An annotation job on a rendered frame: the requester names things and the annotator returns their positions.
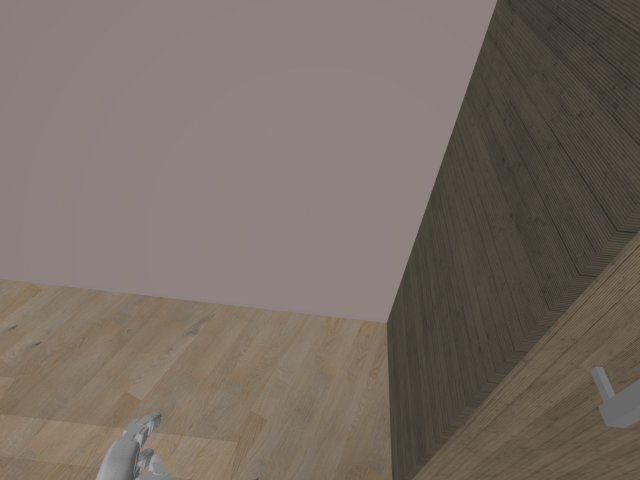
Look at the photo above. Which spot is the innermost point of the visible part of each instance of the handle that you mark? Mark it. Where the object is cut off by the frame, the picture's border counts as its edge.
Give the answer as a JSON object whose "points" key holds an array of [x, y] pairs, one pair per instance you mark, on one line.
{"points": [[620, 410]]}

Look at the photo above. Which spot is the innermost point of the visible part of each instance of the wardrobe door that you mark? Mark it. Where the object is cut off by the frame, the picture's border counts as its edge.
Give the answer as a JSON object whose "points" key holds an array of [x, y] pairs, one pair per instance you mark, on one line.
{"points": [[542, 422]]}

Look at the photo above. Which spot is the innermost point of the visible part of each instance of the left robot hand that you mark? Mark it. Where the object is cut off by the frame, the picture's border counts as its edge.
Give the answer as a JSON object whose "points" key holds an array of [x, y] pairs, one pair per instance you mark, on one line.
{"points": [[124, 461]]}

